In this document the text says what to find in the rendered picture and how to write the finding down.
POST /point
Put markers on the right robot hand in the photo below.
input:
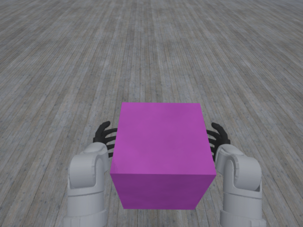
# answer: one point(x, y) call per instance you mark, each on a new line
point(221, 138)

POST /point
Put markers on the robot right forearm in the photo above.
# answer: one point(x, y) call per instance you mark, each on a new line
point(242, 187)

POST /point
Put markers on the carton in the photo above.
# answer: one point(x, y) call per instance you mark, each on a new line
point(162, 158)

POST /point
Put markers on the left robot hand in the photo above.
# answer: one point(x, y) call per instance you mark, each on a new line
point(101, 133)

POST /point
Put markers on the robot left forearm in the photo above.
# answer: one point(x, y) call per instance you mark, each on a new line
point(85, 186)

